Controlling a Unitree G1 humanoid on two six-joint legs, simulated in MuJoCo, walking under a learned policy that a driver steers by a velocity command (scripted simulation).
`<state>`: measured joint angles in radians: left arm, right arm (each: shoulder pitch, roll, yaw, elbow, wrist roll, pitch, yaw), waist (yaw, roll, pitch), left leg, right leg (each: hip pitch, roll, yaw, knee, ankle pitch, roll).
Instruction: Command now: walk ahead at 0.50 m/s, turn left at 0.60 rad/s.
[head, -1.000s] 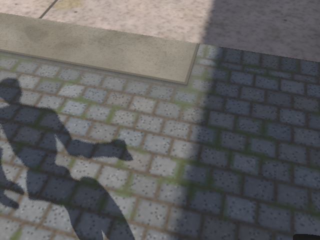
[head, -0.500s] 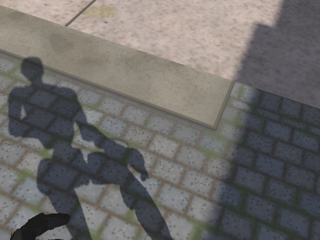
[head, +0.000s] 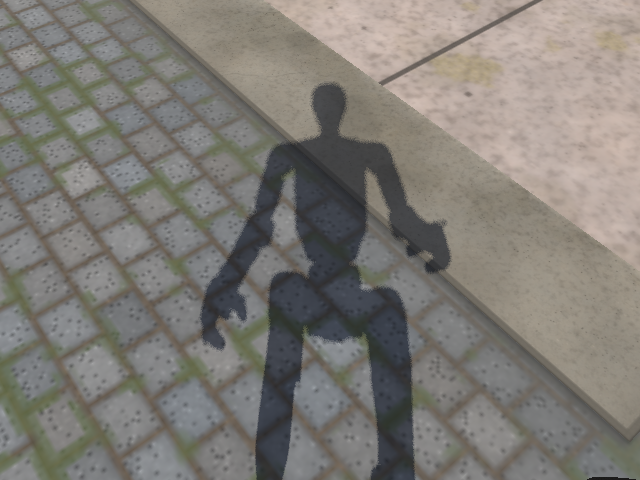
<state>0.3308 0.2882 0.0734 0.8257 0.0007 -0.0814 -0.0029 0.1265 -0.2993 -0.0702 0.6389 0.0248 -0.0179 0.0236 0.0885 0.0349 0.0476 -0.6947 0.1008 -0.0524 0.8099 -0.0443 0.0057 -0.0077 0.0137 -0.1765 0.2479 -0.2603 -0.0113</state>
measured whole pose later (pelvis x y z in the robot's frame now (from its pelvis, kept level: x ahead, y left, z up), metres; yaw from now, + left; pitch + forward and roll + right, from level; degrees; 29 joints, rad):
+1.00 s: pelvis +0.58 +0.03 +0.00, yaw -16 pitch +3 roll +0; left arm 0.31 0.29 0.06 0.70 -0.02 -0.04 0.00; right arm 0.08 -0.30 -0.04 0.69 -0.01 -0.09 0.00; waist 0.05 0.02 0.04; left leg -0.66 0.09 -0.11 0.75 -0.08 -0.08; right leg -0.18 0.11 0.11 0.37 -0.22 -0.08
